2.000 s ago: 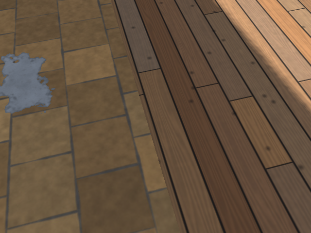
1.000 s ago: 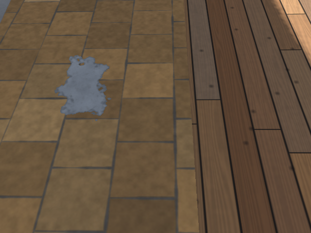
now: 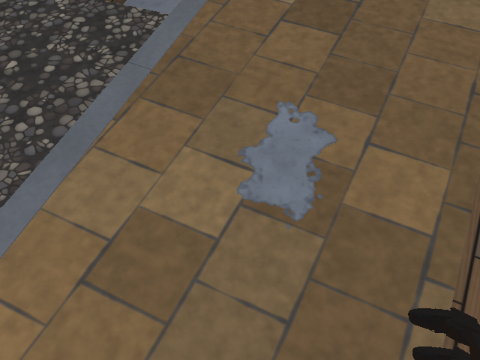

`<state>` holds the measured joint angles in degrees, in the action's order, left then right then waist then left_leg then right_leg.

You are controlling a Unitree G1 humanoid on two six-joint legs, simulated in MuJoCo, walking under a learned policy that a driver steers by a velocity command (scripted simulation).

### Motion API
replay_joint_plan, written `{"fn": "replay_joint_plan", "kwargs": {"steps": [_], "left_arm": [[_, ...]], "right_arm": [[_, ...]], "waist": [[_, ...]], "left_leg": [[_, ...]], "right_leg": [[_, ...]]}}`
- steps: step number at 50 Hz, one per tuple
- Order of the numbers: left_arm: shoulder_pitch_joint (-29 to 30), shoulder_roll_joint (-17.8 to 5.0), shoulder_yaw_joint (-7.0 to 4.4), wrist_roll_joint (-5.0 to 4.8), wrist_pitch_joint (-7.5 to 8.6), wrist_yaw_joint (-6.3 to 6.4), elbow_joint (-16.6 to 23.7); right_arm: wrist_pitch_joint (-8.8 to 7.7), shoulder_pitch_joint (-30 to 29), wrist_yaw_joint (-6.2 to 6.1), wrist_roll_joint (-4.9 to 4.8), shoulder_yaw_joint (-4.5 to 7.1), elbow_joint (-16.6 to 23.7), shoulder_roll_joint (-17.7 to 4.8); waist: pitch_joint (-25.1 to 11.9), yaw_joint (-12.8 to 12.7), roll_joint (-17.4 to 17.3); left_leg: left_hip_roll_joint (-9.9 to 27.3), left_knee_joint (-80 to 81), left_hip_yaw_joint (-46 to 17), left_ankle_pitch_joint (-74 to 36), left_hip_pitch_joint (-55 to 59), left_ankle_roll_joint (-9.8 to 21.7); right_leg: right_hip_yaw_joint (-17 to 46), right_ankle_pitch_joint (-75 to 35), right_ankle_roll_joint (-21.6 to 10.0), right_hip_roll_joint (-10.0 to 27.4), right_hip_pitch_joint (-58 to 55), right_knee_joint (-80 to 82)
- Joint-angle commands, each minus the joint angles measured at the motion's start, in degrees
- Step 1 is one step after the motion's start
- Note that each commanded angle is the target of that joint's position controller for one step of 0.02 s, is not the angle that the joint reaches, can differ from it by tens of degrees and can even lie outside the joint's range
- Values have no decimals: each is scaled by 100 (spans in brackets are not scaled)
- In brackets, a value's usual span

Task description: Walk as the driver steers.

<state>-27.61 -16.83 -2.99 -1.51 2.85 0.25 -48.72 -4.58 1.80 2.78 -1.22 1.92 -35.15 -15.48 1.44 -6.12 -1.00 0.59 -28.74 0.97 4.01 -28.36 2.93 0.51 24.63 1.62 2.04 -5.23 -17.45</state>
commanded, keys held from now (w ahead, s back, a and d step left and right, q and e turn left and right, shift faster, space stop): w+e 1.00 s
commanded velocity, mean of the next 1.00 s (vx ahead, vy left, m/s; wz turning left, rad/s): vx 0.49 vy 0.00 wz -0.46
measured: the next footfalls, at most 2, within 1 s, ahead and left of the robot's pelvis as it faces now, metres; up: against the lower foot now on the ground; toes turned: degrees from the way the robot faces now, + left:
right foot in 0.56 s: +0.45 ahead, -0.14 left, +0.00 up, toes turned -17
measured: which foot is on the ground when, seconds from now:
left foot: down 0.00-0.56, up 0.58-1.00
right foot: down 0.00-0.02, up 0.04-0.54, down 0.56-1.00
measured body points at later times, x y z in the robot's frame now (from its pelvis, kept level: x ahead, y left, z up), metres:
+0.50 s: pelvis +0.27 +0.00 +0.00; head +0.30 -0.02 +0.45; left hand +0.53 +0.18 -0.08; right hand +0.23 -0.28 -0.13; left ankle +0.13 +0.12 -0.72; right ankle +0.42 -0.14 -0.70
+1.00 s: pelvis +0.56 -0.07 +0.01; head +0.58 -0.10 +0.46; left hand +0.75 +0.16 -0.09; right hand +0.64 -0.40 -0.07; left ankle +0.75 -0.03 -0.71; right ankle +0.41 -0.13 -0.72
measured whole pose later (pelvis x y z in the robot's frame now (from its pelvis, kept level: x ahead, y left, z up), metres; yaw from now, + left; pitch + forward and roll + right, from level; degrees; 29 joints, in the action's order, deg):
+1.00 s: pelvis +0.56 -0.07 +0.01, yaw -31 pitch +2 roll +0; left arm -20.9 -17.6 -4.3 -1.4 1.6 0.7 -40.2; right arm -6.1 2.0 1.5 -0.4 1.8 -38.7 -16.6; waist 1.4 -4.9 -2.3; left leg 0.3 -28.1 -5.2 1.5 -28.5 -2.3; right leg 11.9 22.6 -3.2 -6.3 5.6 -27.3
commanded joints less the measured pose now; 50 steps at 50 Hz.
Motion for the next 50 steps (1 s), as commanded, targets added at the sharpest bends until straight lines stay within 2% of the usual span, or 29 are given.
{"fn": "replay_joint_plan", "kwargs": {"steps": [1,2,3,4,5,6,7,9,12,17,20,22,25,26,27,28,29,30,31,32,33,34,37,39,42,44,47,49,50], "left_arm": [[258,-558,-34,217,48,48,545],[-446,17,122,62,147,33,615],[101,-707,-58,-112,208,15,551],[640,-903,-136,-187,230,-6,711],[840,-808,-121,-120,227,13,721],[913,-734,-145,-28,180,20,691],[702,-619,-143,-42,111,0,652],[605,-430,-128,-59,-13,-8,574],[1001,-354,-131,-14,-91,19,722],[1869,-215,-47,24,13,-156,1017],[2469,-132,12,19,29,-279,1327],[2700,-160,9,14,31,-362,1527],[2428,-407,-118,13,-18,-420,1664],[1946,-588,-220,7,-47,-405,1595],[1117,-866,-380,-1,-67,-344,1426],[213,-1261,-556,4,-140,-226,1237],[504,-1818,-643,-43,-129,-166,1376],[368,-1352,-484,29,-45,-193,1494],[490,-1049,-396,98,20,-199,1450],[833,-942,-362,82,76,-218,1426],[1181,-729,-303,62,102,-206,1471],[1386,-681,-271,124,108,-177,1559],[1435,-791,-298,100,129,-100,1520],[1312,-932,-335,83,105,-21,1443],[1117,-979,-348,41,31,48,1344],[902,-1023,-362,29,-6,56,1253],[753,-940,-350,-11,-44,66,1166],[835,-921,-357,10,-69,76,1168],[911,-816,-327,18,-83,74,1189]], "right_arm": [[5,2398,-183,98,555,-152,-1468],[3,2453,-124,159,552,-228,-1694],[-11,2260,-125,126,411,-208,-1086],[-23,1909,-147,91,338,-234,-895],[-42,1563,-143,118,295,-239,-778],[-68,1299,-125,156,258,-261,-598],[-119,1163,-134,209,265,-292,-589],[-225,1062,-139,191,280,-409,-492],[-292,1085,-171,210,332,-597,-601],[-231,1217,-265,174,366,-770,-803],[-115,1602,-302,112,408,-958,-952],[2,1735,-318,64,430,-1035,-1022],[156,1644,-393,30,486,-996,-1264],[208,1595,-422,27,501,-964,-1337],[234,1480,-446,-3,491,-923,-1351],[185,1491,-468,53,412,-833,-1190],[20,1962,-364,203,147,-511,-354],[-243,1620,-242,80,204,-461,-817],[-348,988,-182,-147,249,-248,-1011],[-390,877,-202,-105,206,-172,-894],[-367,873,-252,55,232,-246,-911],[-306,985,-254,123,258,-275,-935],[-131,1105,-265,219,228,-309,-781],[-79,718,-284,228,157,-189,-622],[-104,29,-246,196,80,-58,-474],[-142,-280,-203,124,91,22,-526],[-213,-384,-148,72,184,84,-749],[-269,-120,-136,48,270,35,-884],[-296,288,-153,53,330,-76,-940]], "waist": [[-1783,1544,-260],[-2541,1079,-1852],[-1823,1299,-1079],[-984,1220,-787],[-627,1021,-360],[-311,857,-304],[-316,661,-607],[-176,544,-491],[143,545,-229],[367,829,-60],[536,1069,52],[535,1096,20],[49,752,-330],[-270,455,-429],[-702,-31,-378],[-1212,-455,62],[-1735,250,1732],[-2493,-92,921],[-1687,-155,587],[-905,188,24],[-664,406,-104],[-476,584,73],[-330,746,150],[-176,641,219],[-115,347,455],[-136,197,533],[-170,220,662],[-185,416,854],[-290,651,884]], "left_leg": [[1244,-167,-1397,155,4247,673],[2337,791,-4078,1884,5332,1390],[2154,1198,-3948,2502,4722,1140],[1991,1269,-3003,2138,3965,937],[1755,1398,-2384,1404,3254,842],[1464,1578,-1813,889,2730,741],[1416,1756,-1471,597,2388,747],[1333,2005,-958,61,2054,811],[1328,2179,-370,-579,1996,815],[1163,2307,510,-986,2246,634],[1363,2146,711,-1316,2902,597],[1484,1862,825,-1844,3392,549],[1502,814,1049,-4485,3753,384],[1466,61,1093,-5150,3714,334],[1320,-1055,1178,-5022,3243,200],[1072,-2706,1168,-3372,1931,-26],[-324,-5166,783,2351,-835,-473],[-313,-5637,-760,2829,-1458,-348],[-22,-5392,-816,2393,-1722,-211],[225,-4712,-742,1977,-1636,-177],[442,-4122,-706,1775,-1323,-210],[521,-3910,-700,1619,-941,-274],[536,-3205,-524,1350,-583,-583],[456,-2432,-419,769,-568,-758],[176,-1033,-356,-503,-114,-804],[9,-564,-374,-859,137,-789],[-47,-84,-601,-545,234,-637],[-49,46,-605,-52,551,-446],[-56,263,-510,-30,1080,-307]], "right_leg": [[56,-2877,-509,498,2336,-3450],[433,821,-284,-434,4036,-5103],[873,679,-316,-143,4610,-5650],[711,119,-372,94,4852,-5618],[611,-370,-346,333,4621,-5393],[615,-706,-323,469,4426,-5108],[655,-968,-275,592,4078,-5039],[620,-1130,-190,618,3944,-4957],[755,-1693,-102,588,4430,-4480],[272,-3005,-165,437,4342,-2739],[19,-2950,-306,385,4605,-2128],[-165,-2591,-425,297,4736,-1900],[-647,-1729,-733,-214,3924,-1864],[-751,-1461,-879,-434,3294,-1893],[-718,-1634,-1091,-633,2079,-1578],[188,-1761,-1391,-191,312,-1342],[3605,-1176,-2640,1416,-1762,-820],[4825,-566,-2782,1754,-2056,-80],[3909,-775,-2407,1545,-1468,32],[3170,-1440,-2186,1275,-479,74],[2642,-2031,-2020,1043,158,100],[2374,-2517,-2000,893,722,213],[1925,-3186,-2014,705,1542,433],[1587,-3155,-1901,501,1898,460],[1319,-2445,-1546,170,2180,326],[1518,-2058,-1441,226,2139,230],[2072,-1630,-1337,433,1638,-222],[2387,-1641,-1236,535,1463,-572],[2365,-1709,-1116,415,1526,-880]]}}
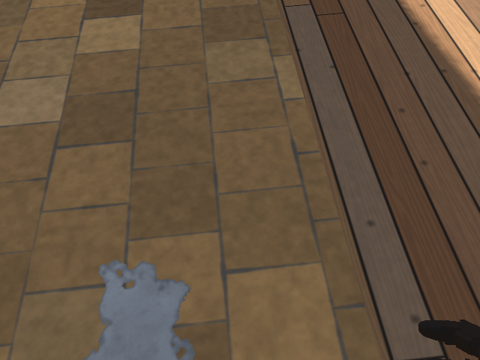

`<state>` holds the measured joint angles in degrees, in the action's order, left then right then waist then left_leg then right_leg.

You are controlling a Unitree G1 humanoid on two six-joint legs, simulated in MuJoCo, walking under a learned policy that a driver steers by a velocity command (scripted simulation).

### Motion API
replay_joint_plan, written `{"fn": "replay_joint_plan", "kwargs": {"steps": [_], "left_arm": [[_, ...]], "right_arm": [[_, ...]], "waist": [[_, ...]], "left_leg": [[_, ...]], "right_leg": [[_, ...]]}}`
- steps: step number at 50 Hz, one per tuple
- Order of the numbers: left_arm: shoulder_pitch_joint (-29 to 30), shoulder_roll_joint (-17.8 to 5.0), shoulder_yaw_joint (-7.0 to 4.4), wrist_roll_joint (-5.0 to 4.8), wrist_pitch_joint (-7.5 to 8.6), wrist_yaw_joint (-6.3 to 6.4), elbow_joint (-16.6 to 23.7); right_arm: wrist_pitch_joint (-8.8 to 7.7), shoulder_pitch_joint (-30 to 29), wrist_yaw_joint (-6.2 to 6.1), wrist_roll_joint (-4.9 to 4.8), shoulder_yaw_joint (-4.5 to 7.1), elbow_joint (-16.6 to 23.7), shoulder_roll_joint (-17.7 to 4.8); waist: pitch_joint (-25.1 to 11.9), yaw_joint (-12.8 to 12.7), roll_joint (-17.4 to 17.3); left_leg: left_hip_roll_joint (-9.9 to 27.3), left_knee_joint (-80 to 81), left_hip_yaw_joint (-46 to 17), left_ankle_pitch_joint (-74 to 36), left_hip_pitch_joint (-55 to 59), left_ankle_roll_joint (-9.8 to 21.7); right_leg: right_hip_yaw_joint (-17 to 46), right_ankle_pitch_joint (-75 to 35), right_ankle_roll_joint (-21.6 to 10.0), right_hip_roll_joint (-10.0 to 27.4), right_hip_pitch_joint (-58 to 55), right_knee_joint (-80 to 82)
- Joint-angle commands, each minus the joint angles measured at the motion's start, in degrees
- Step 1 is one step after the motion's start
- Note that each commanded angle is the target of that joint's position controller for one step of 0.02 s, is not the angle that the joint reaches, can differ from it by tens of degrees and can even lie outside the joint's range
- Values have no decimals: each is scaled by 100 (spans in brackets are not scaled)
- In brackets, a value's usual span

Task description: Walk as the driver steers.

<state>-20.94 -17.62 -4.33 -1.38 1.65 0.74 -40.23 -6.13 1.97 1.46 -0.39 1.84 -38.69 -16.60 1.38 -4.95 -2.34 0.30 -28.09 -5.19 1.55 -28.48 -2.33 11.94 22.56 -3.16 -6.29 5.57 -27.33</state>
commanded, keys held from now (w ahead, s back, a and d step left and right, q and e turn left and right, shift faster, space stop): w+e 0.38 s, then w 0.20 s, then w+q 0.42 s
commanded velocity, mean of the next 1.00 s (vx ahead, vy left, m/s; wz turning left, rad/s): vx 0.50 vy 0.00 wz -0.22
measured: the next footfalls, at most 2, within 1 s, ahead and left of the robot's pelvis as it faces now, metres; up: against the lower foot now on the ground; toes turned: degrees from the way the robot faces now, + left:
left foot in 0.02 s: +0.18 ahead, +0.13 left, +0.00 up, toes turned -5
right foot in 0.54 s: +0.41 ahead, -0.19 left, +0.00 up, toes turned -20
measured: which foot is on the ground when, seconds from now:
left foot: up 0.00-0.00, down 0.02-0.56, up 0.58-1.00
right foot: down 0.00-0.04, up 0.06-0.52, down 0.54-1.00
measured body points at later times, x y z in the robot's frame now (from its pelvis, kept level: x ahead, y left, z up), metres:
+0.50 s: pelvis +0.26 -0.02 +0.00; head +0.29 -0.04 +0.44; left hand +0.55 +0.12 -0.07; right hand +0.17 -0.31 -0.13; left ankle +0.14 +0.14 -0.73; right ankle +0.37 -0.18 -0.71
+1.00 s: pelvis +0.52 -0.12 +0.00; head +0.54 -0.13 +0.45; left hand +0.62 +0.15 -0.12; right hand +0.64 -0.39 -0.11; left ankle +0.73 -0.02 -0.70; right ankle +0.37 -0.17 -0.73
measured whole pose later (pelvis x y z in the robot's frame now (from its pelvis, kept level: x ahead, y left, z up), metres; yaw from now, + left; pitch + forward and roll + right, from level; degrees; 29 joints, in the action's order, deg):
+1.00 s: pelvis +0.52 -0.12 +0.00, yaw -10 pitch +1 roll -2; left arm -17.9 -15.5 -3.6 0.1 4.3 0.3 -45.8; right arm -2.7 7.9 3.0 -1.1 2.2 -44.1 -15.3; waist 1.3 -3.4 -2.7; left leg 4.3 -36.6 -0.4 -3.2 -37.2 0.9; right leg -10.7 18.8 -2.1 -3.2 -5.8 -11.6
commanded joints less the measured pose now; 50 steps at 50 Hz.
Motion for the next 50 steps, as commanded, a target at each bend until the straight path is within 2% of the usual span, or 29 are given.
{"fn": "replay_joint_plan", "kwargs": {"steps": [1,2,3,4,5,6,7,8,9,13,18,21,23,25,26,27,28,29,30,31,32,33,35,37,39,41,45,48,50], "left_arm": [[227,-469,-99,35,51,9,379],[11,-68,43,155,61,4,462],[-601,-67,78,-98,110,6,684],[-459,-691,-44,-151,93,37,477],[133,-903,-113,-88,58,29,538],[371,-817,-111,-21,31,31,565],[579,-741,-130,45,25,17,618],[504,-631,-123,-6,8,-26,656],[473,-532,-106,-35,-18,-51,647],[857,-271,-23,3,-64,-83,826],[1535,-134,57,4,26,-245,959],[2004,-53,102,-10,54,-340,1135],[2092,-123,77,0,66,-377,1218],[1720,-371,-48,66,56,-368,1176],[992,-586,-179,80,37,-340,979],[103,-886,-339,68,-2,-257,718],[-493,-1559,-467,104,-23,-159,613],[-514,-1443,-381,50,28,-180,688],[-269,-1022,-237,104,89,-231,661],[46,-855,-178,107,134,-234,609],[383,-647,-110,103,175,-236,554],[627,-463,-55,140,226,-241,549],[819,-402,-55,189,339,-233,483],[831,-452,-78,220,450,-215,335],[725,-455,-88,268,485,-162,183],[707,-470,-83,261,488,-116,95],[516,-619,-115,207,455,-49,-112],[242,-696,-157,139,334,-23,-318],[225,-782,-188,96,218,14,-380]], "right_arm": [[-174,852,-60,43,425,196,-1002],[-165,1680,-112,96,501,131,-1315],[-84,1993,-48,129,586,-98,-1665],[-64,1689,-23,32,461,56,-1053],[-18,1485,-58,22,377,91,-759],[8,1258,-65,76,328,106,-660],[23,1126,-76,95,289,48,-514],[9,1076,-101,125,276,6,-521],[-13,1077,-109,98,277,-41,-468],[-44,1211,-132,64,368,-263,-711],[48,1271,-161,32,401,-443,-916],[118,1594,-149,-53,420,-637,-1036],[176,1700,-128,-126,446,-743,-1138],[229,1669,-143,-179,487,-791,-1327],[265,1598,-159,-190,470,-807,-1339],[253,1636,-189,-139,388,-793,-1170],[174,2027,-143,98,160,-520,-551],[32,2155,-80,41,80,-584,-496],[-24,1532,-30,-230,246,-487,-1016],[-45,1165,-28,-311,217,-356,-942],[-20,1100,-63,-218,209,-408,-854],[48,1217,-75,-140,238,-479,-847],[212,1598,-70,-133,221,-660,-651],[327,1540,-107,-138,219,-665,-535],[345,1235,-130,-123,227,-575,-490],[301,1031,-92,-100,222,-521,-433],[248,356,46,-74,127,-294,-232],[239,-46,162,-70,92,-36,-199],[236,-151,248,-68,106,136,-242]], "waist": [[-727,814,869],[-1557,1020,-44],[-1867,666,-2028],[-1246,810,-1021],[-663,925,-544],[-371,834,-165],[-119,779,-102],[-83,643,-406],[-70,632,-478],[46,667,-215],[180,892,-120],[339,1026,-65],[363,933,-99],[20,569,-277],[-404,97,-233],[-874,-329,-116],[-1691,-178,1197],[-2707,-90,1421],[-2008,-259,827],[-1180,-120,773],[-709,119,503],[-483,324,620],[-414,560,715],[-184,616,611],[28,531,545],[95,471,536],[350,178,431],[480,22,364],[430,73,435]], "left_leg": [[325,223,-129,329,2106,466],[1418,213,-1271,701,3552,805],[2461,1003,-4173,2597,4691,1693],[2325,1272,-4093,3617,4270,1545],[2071,1234,-3021,3157,3696,1295],[1809,1287,-2262,2253,3095,1187],[1538,1393,-1671,1589,2705,1120],[1463,1502,-1299,1204,2431,1115],[1383,1625,-1002,959,2322,1146],[1493,1882,-229,25,2406,1342],[1337,1912,787,-569,2599,1159],[1457,1889,1003,-713,2834,1108],[1593,1705,1076,-1382,3118,1076],[1614,932,1255,-3269,3324,981],[1480,23,1455,-3882,3149,854],[1265,-1161,1592,-3395,2308,666],[630,-3453,1608,218,-22,322],[-66,-4742,495,3276,-911,216],[257,-5041,69,2988,-1419,296],[487,-4765,177,2534,-1518,371],[717,-4335,204,2097,-1327,353],[864,-4026,148,1766,-972,315],[897,-3895,110,1333,-473,211],[845,-3641,-2,979,-624,107],[764,-3126,-167,429,-1004,37],[666,-2426,-156,-291,-1063,46],[552,-1259,255,-999,-979,157],[487,-819,432,-628,-1329,333],[361,-672,650,-65,-1353,491]], "right_leg": [[962,-1508,-438,957,710,-756],[325,-100,-177,492,1474,-2488],[-212,1312,80,61,3478,-4118],[-45,882,195,496,3999,-4728],[-222,363,237,670,4071,-4831],[-333,-15,276,852,3847,-4691],[-330,-265,270,1000,3732,-4380],[-375,-438,283,1139,3482,-4248],[-463,-492,307,1198,3389,-4126],[-593,-924,421,1294,3740,-3400],[-984,-2217,357,1219,3445,-1848],[-1197,-2182,198,1099,3208,-1184],[-1303,-1756,9,945,2998,-880],[-1548,-1268,-241,593,2184,-664],[-1670,-1502,-416,380,1121,-340],[-1470,-1831,-574,388,-398,-277],[947,-1864,-1306,1951,-2765,-420],[3338,-1110,-1996,2875,-3197,605],[2537,-966,-1649,2734,-2637,824],[1602,-1302,-1415,2501,-1723,898],[937,-1721,-1219,2242,-916,1022],[467,-2039,-1106,2043,-333,1217],[5,-2154,-1086,1933,248,1637],[-461,-2417,-1065,1926,467,1892],[-849,-2580,-970,1874,363,1991],[-1235,-2644,-823,1774,219,2036],[-1713,-2715,-665,1853,-100,2149],[-1867,-3167,-627,2079,-867,1871],[-1966,-4053,-551,2197,-1289,1483]]}}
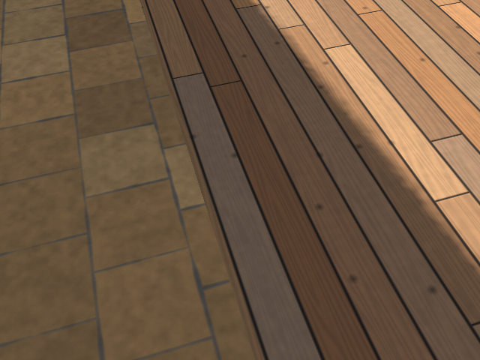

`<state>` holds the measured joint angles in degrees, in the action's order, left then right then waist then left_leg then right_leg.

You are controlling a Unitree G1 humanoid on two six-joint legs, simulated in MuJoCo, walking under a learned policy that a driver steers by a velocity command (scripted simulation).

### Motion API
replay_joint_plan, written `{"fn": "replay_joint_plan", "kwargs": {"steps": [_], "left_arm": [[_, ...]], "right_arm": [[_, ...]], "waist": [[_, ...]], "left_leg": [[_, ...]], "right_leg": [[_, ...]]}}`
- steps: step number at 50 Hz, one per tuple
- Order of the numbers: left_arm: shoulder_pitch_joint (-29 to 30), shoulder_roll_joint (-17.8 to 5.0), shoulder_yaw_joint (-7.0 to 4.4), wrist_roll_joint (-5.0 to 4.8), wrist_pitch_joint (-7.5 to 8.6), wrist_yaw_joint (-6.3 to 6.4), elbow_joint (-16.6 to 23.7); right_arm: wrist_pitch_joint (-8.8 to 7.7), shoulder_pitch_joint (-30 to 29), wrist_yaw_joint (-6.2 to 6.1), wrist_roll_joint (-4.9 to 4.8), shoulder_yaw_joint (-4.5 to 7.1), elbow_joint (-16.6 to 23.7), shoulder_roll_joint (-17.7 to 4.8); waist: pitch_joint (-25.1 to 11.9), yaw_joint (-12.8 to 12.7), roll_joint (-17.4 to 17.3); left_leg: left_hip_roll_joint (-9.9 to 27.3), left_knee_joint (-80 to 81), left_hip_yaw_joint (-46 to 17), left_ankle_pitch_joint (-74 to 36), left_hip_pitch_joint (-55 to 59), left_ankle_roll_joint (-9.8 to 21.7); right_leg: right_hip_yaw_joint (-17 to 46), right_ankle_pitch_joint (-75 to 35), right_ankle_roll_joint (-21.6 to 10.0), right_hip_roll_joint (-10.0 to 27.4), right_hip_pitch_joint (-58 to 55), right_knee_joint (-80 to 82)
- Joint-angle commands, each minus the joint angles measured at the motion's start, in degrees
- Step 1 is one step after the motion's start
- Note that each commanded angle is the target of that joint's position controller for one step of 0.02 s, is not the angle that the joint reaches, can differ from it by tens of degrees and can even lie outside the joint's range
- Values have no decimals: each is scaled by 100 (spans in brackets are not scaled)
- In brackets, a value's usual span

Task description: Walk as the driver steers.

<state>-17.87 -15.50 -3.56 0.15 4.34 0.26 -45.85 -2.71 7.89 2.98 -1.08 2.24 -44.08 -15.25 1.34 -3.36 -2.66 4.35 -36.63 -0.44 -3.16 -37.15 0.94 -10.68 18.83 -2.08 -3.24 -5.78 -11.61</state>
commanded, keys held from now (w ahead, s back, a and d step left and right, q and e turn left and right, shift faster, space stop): w+q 1.00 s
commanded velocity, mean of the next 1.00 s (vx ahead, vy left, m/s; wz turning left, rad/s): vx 0.50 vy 0.00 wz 0.56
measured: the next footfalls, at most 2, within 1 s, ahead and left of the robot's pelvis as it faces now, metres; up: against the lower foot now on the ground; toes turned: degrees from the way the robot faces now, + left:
left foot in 0.10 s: +0.23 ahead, +0.11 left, +0.00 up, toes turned +5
right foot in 0.56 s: +0.54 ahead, -0.05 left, +0.00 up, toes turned +24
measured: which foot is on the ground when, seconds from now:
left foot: up 0.00-0.08, down 0.10-0.56, up 0.58-1.00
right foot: down 0.00-0.08, up 0.10-0.54, down 0.56-1.00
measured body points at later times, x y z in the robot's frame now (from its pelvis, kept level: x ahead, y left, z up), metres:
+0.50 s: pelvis +0.30 +0.03 +0.00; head +0.33 +0.04 +0.45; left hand +0.46 +0.32 -0.07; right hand +0.44 -0.24 -0.10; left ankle +0.19 +0.11 -0.73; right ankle +0.50 -0.07 -0.71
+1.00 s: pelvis +0.55 +0.10 +0.00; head +0.58 +0.13 +0.45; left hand +0.39 +0.35 -0.12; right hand +0.87 +0.04 -0.07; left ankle +0.61 +0.31 -0.70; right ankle +0.50 -0.06 -0.73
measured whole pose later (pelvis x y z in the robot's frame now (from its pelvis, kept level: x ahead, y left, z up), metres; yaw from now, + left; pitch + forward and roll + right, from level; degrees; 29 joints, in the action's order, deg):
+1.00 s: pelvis +0.55 +0.10 +0.00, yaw +36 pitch +2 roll -2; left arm -19.0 -17.4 -4.0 -0.6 4.1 0.2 -48.5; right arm -1.0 5.2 2.8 -1.4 3.3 -34.1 -15.9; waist 2.6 -5.8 -2.1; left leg 4.5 -38.9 0.2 2.3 -36.8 1.5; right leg -12.3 19.7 0.8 0.2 -4.2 -14.4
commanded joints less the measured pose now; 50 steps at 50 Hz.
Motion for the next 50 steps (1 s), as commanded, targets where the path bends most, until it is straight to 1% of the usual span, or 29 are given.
{"fn": "replay_joint_plan", "kwargs": {"steps": [1,3,4,5,6,7,8,9,10,11,14,16,19,21,24,26,27,28,29,30,31,32,33,35,37,40,46,48,50], "left_arm": [[-15,-1074,-285,-63,-102,92,191],[87,-1227,-319,-70,-202,169,231],[188,-1231,-305,-90,-236,201,255],[130,-1091,-229,-32,-187,225,335],[-556,-203,48,140,-16,84,584],[21,-637,9,-42,224,-24,610],[608,-900,-57,-256,354,-86,816],[762,-837,-23,-208,425,-67,876],[817,-854,-55,-50,429,-29,843],[702,-892,-94,14,373,-24,833],[536,-699,-59,76,183,-14,829],[923,-518,23,93,135,1,949],[1578,-399,90,50,169,-45,1066],[1846,-493,62,-28,202,-85,1142],[1830,-746,-47,-69,268,-132,1166],[1345,-867,-142,-75,322,-126,1045],[827,-1014,-226,-21,349,-91,943],[18,-1319,-310,68,359,-42,880],[-385,-1793,-419,129,273,-76,671],[-245,-1251,-321,0,254,-105,746],[-11,-910,-225,-20,222,-77,800],[250,-797,-169,33,189,-69,815],[403,-663,-126,51,167,-61,765],[475,-559,-94,64,194,-37,683],[427,-635,-128,20,234,-36,567],[367,-837,-199,29,231,-25,411],[159,-1069,-236,-33,111,16,148],[25,-1161,-263,-86,50,12,50],[26,-1284,-301,-144,-20,20,7]], "right_arm": [[-95,-660,124,-3,98,728,-443],[-43,-11,119,-4,249,686,-720],[-32,805,63,-17,405,523,-992],[21,1688,-53,-29,582,371,-1427],[-6,1626,-96,-69,665,399,-1937],[-60,1804,-96,-32,530,515,-1462],[-100,1600,-110,16,463,506,-1207],[-121,1232,-120,-5,429,563,-1091],[-116,858,-130,-9,377,643,-918],[-119,663,-160,69,326,747,-806],[-119,546,-234,52,351,799,-905],[-101,635,-310,25,405,758,-1083],[-26,874,-377,-20,428,678,-1139],[16,1105,-384,-38,436,596,-1153],[54,1192,-404,-57,428,562,-1079],[74,1044,-402,-31,418,613,-1001],[62,1036,-387,-2,347,654,-794],[46,1135,-366,87,209,749,-418],[-16,1922,-355,-91,111,958,-146],[-11,1845,-379,-158,218,780,-778],[24,1223,-380,-107,311,837,-1082],[55,926,-390,-34,320,891,-1042],[57,740,-372,17,334,958,-973],[102,803,-306,-58,326,990,-764],[158,721,-284,-57,287,1051,-578],[176,424,-264,-19,244,1173,-478],[76,-502,-61,-27,148,1379,-305],[74,-743,5,-47,148,1493,-320],[83,-767,53,-36,201,1578,-434]], "waist": [[293,22,571],[-261,437,808],[-696,914,728],[-1246,1314,217],[-1749,596,-1269],[-2380,1050,-610],[-1564,1133,-337],[-1017,880,175],[-615,640,366],[-510,436,225],[-312,227,132],[-166,325,71],[-165,635,-141],[-194,757,-214],[-224,656,-349],[-296,337,-477],[-616,74,-408],[-1392,-220,286],[-1931,170,2262],[-1533,19,1644],[-857,-138,1109],[-518,-63,740],[-241,15,715],[-135,170,966],[-63,196,897],[7,166,701],[252,-155,574],[349,-198,579],[298,-70,658]], "left_leg": [[-199,208,350,707,-228,271],[-632,103,684,1278,784,527],[-847,401,677,1067,1989,735],[-331,618,-336,920,3731,1065],[1185,962,-3585,1695,5777,2242],[1431,1725,-4726,2213,6212,2389],[1278,1893,-3852,1922,5693,2064],[1041,1911,-3200,1425,4838,1864],[827,1984,-2693,754,4031,1743],[690,2109,-2404,225,3484,1732],[484,2340,-1887,-451,2601,1737],[243,2381,-1507,-436,2178,1588],[-72,2239,-1275,224,1941,1242],[22,2103,-1535,623,2101,1145],[261,1619,-2118,1057,2620,1002],[236,1163,-2305,996,2671,845],[-29,511,-2123,855,2495,664],[-418,-1092,-1616,1683,1888,445],[-1096,-2914,-906,3830,-97,109],[-612,-3675,-1044,3551,-794,22],[-429,-3848,-926,3005,-932,-6],[-242,-3747,-773,2593,-738,-36],[-100,-3490,-773,2325,-633,-53],[93,-3192,-666,2071,-258,-61],[150,-2935,-569,1941,-326,-109],[211,-2279,-546,1424,-600,-203],[89,-533,-17,186,-219,-72],[28,-204,130,348,-180,44],[-157,22,340,808,97,242]], "right_leg": [[203,-4632,-586,1895,-252,-414],[56,-6469,-426,1833,-283,-1572],[-69,-6456,-265,1659,167,-2700],[-70,-4842,-30,1400,1446,-4362],[421,1026,375,105,4164,-6454],[1684,1489,273,20,4851,-7056],[1763,971,137,338,5265,-6891],[1704,501,81,590,5144,-6355],[1640,288,132,751,4837,-5823],[1668,130,191,854,4416,-5604],[1465,-65,484,885,4043,-4799],[1325,-725,642,776,3897,-3923],[1253,-2081,698,459,3366,-2552],[1329,-2335,683,327,3187,-2125],[1573,-1941,499,337,3051,-1729],[1497,-1613,262,344,2452,-1504],[1565,-1519,69,523,1607,-1417],[2530,-1019,-281,1506,244,-1424],[5338,413,-1248,2720,-1275,-773],[5767,1751,-1205,2744,-1041,-491],[4770,1491,-944,2476,-424,-456],[3964,611,-792,2216,201,-426],[3397,-77,-755,1986,646,-329],[2634,-736,-694,1738,1080,-79],[2197,-1171,-799,1757,1168,109],[1694,-1817,-905,1857,1001,246],[614,-2351,-670,1734,713,238],[453,-2614,-612,1838,420,141],[248,-3762,-510,1908,144,-230]]}}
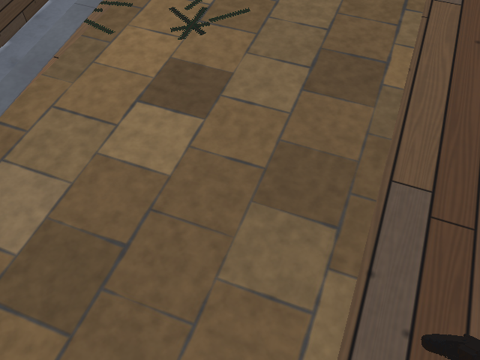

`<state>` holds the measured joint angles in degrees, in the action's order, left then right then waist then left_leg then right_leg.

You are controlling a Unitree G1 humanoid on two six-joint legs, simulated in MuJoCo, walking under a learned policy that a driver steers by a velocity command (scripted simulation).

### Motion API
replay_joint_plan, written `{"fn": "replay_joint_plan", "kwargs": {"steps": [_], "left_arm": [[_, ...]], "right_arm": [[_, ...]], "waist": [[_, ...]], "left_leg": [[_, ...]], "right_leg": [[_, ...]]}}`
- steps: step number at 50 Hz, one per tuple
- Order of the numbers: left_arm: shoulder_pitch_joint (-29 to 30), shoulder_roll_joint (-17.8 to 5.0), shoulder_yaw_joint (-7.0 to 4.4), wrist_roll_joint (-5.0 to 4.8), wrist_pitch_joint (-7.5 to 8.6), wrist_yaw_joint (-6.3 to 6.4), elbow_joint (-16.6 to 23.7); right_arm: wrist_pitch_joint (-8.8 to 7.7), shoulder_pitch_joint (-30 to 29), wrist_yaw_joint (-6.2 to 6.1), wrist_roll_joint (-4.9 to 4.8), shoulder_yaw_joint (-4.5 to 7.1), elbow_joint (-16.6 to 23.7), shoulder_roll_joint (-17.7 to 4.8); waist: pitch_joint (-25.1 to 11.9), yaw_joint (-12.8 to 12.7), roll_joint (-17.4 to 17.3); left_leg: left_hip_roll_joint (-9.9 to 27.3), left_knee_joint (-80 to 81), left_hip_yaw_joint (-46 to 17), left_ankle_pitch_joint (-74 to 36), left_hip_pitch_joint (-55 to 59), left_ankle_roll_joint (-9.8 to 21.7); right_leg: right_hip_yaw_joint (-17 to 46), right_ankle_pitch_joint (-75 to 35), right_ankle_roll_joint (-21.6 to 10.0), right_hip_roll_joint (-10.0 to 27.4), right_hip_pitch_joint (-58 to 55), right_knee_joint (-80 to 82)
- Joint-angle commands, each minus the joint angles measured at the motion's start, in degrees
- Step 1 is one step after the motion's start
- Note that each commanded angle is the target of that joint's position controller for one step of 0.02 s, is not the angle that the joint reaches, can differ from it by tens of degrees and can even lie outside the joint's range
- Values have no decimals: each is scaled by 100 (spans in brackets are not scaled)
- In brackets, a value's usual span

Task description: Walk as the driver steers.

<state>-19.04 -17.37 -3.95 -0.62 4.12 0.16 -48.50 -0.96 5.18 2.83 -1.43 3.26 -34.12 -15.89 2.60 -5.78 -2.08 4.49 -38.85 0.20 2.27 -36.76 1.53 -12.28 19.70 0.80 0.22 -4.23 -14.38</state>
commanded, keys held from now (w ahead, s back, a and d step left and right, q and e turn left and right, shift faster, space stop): w+q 0.26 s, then w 0.60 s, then w+e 0.14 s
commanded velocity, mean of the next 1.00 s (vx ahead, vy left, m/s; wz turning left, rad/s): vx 0.50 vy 0.00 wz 0.27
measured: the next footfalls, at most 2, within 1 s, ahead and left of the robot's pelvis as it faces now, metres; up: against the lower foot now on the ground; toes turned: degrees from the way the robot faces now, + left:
left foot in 0.08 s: +0.22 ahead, +0.12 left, +0.00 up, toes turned +5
right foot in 0.56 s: +0.52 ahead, -0.05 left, +0.00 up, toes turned +15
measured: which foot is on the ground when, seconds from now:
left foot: up 0.00-0.06, down 0.08-0.58, up 0.60-1.00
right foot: down 0.00-0.08, up 0.10-0.54, down 0.56-1.00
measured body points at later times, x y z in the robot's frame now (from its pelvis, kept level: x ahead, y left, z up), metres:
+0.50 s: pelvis +0.29 +0.03 +0.00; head +0.31 +0.04 +0.45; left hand +0.45 +0.31 -0.08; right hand +0.40 -0.24 -0.10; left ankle +0.18 +0.11 -0.73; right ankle +0.49 -0.07 -0.71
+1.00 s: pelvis +0.55 +0.07 +0.01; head +0.59 +0.08 +0.46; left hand +0.47 +0.34 -0.12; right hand +0.84 -0.09 -0.07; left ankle +0.69 +0.26 -0.70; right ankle +0.49 -0.06 -0.73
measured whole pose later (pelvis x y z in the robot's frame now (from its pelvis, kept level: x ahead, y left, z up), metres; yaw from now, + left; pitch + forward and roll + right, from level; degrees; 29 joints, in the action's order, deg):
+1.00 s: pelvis +0.55 +0.07 +0.01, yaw +14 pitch +2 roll -1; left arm -22.8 -16.1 -2.5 -1.3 3.6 -0.4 -49.2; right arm -4.5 2.9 1.6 -0.6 1.9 -37.8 -14.8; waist 1.5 -6.3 -1.9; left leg 3.6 -31.4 -3.3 -1.1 -33.5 -0.9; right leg 0.8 16.4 -1.8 -2.7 0.4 -14.8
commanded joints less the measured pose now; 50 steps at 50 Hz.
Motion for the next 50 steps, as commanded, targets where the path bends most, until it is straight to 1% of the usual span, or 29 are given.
{"fn": "replay_joint_plan", "kwargs": {"steps": [1,2,3,4,5,6,7,8,9,10,11,14,18,21,23,26,27,28,29,30,31,32,33,34,35,38,43,47,50], "left_arm": [[158,-1197,-293,-96,-30,52,272],[181,-1290,-323,-123,-70,79,279],[265,-1303,-322,-148,-107,102,301],[247,-1141,-252,-88,-92,128,354],[-195,-310,12,204,2,58,669],[102,-520,50,79,223,-23,817],[717,-901,-56,-151,347,-84,988],[874,-826,-8,-158,418,-84,1059],[874,-791,-12,-15,434,-42,990],[777,-859,-57,83,385,-28,947],[683,-860,-72,111,314,-39,928],[752,-591,0,169,167,-32,932],[1578,-255,159,143,175,-103,1059],[2028,-351,146,38,214,-166,1183],[2180,-470,106,32,243,-202,1265],[1913,-602,32,35,277,-229,1249],[1518,-678,-27,55,290,-210,1143],[842,-881,-126,97,311,-178,990],[-14,-1278,-224,167,316,-162,911],[-531,-1444,-308,102,236,-217,647],[-533,-935,-168,-52,220,-237,648],[-128,-736,-97,-33,188,-209,708],[190,-668,-54,53,159,-194,772],[378,-572,-19,99,151,-186,774],[471,-481,19,144,168,-174,779],[423,-522,10,60,211,-155,676],[165,-780,-58,2,143,-84,472],[-338,-848,-77,-77,41,-49,232],[-404,-930,-123,-106,-55,6,161]], "right_arm": [[-72,-355,71,22,155,581,-475],[-44,7,61,39,241,521,-632],[-21,791,25,30,384,329,-860],[33,1813,-76,9,573,57,-1204],[29,1864,-173,-48,670,16,-1866],[-84,1970,-139,-10,564,243,-1655],[-170,1824,-110,43,447,163,-1266],[-218,1559,-113,33,395,131,-1110],[-234,1155,-120,42,341,165,-962],[-249,886,-137,99,285,235,-818],[-250,760,-156,135,268,273,-805],[-280,815,-253,102,283,130,-894],[-261,1144,-341,75,271,-132,-931],[-271,1504,-319,46,274,-360,-1006],[-256,1644,-312,25,268,-476,-988],[-188,1656,-321,48,284,-588,-1012],[-166,1572,-321,47,264,-585,-967],[-158,1562,-318,81,195,-563,-795],[-184,1847,-329,171,79,-459,-520],[-259,2419,-332,33,-8,-461,-239],[-286,2020,-330,-36,89,-490,-768],[-295,1378,-322,-58,145,-346,-954],[-309,1036,-326,18,124,-269,-895],[-325,923,-315,84,131,-236,-804],[-320,1014,-302,93,131,-263,-707],[-267,1097,-293,99,79,-317,-462],[-325,216,-249,124,-25,-125,-260],[-423,-521,-155,75,-36,66,-260],[-504,-645,-86,56,24,130,-430]], "waist": [[13,311,716],[-246,560,807],[-657,1033,728],[-1152,1528,440],[-1530,977,-1188],[-2597,1178,-992],[-1878,1338,-533],[-1243,1127,-226],[-854,846,136],[-699,635,57],[-626,503,-23],[-453,439,33],[-253,826,-132],[-120,1049,-198],[-46,1081,-226],[-51,886,-422],[-218,647,-417],[-748,333,-271],[-1693,144,492],[-2231,244,2113],[-1740,54,1406],[-980,38,913],[-577,149,549],[-326,289,503],[-317,435,648],[-313,547,757],[-112,301,599],[58,72,559],[66,200,648]], "left_leg": [[-361,272,443,571,394,307],[-579,300,586,836,926,451],[-808,604,655,645,1993,652],[-717,805,198,423,3708,898],[824,965,-2649,795,5724,1768],[1521,1960,-4962,1909,6227,2425],[1335,2171,-4197,1796,5804,2059],[1093,2199,-3462,1410,4963,1847],[859,2235,-2935,766,4124,1672],[690,2329,-2571,129,3536,1611],[612,2446,-2441,-166,3153,1617],[449,2588,-1873,-820,2442,1632],[57,2604,-1193,-292,2060,1222],[256,2547,-1395,260,2305,1142],[460,2305,-1620,309,2753,1104],[681,1912,-1864,-295,3249,962],[530,1503,-1762,-989,3278,854],[200,574,-1484,-1448,3078,682],[-293,-1154,-1104,-319,1938,392],[-1032,-2856,-692,2853,108,-2],[-750,-3444,-1101,2989,-606,13],[-478,-3480,-897,2471,-861,37],[-248,-3272,-681,2045,-735,34],[-66,-2920,-636,1739,-573,17],[64,-2693,-622,1540,-259,2],[144,-2120,-439,1356,-75,-125],[123,-366,-259,-59,-31,-261],[-141,571,-194,-593,404,-298],[-225,1017,-327,-275,643,-181]], "right_leg": [[296,-4886,-743,1566,-120,-336],[192,-5820,-687,1545,-157,-962],[44,-6116,-565,1421,125,-1991],[5,-5127,-351,1219,1239,-3484],[130,272,1,269,3875,-5611],[1573,1514,33,-240,4727,-6668],[1837,954,-62,100,5250,-6638],[1774,454,-139,327,5152,-6136],[1759,162,-104,512,4803,-5608],[1794,-29,-57,630,4382,-5261],[1785,-121,9,650,4111,-5093],[1571,-493,273,595,3894,-4303],[1413,-2328,341,383,3401,-2524],[1458,-2736,242,265,3260,-1931],[1525,-2439,87,252,3421,-1649],[1434,-1694,-188,174,3184,-1425],[1283,-1628,-328,54,2640,-1223],[1406,-1817,-556,229,1583,-1275],[2639,-1941,-1095,1269,-215,-1536],[5144,-241,-1821,2153,-1579,-644],[5493,1057,-1656,2116,-1394,-247],[4708,924,-1431,1950,-693,-152],[4114,288,-1359,1725,8,-60],[3727,-272,-1361,1533,512,69],[3408,-711,-1316,1357,810,185],[2803,-1585,-1427,1218,1106,445],[2032,-2176,-1304,1031,1127,657],[2076,-2138,-1240,1058,1086,472],[2392,-2127,-1113,1269,735,127]]}}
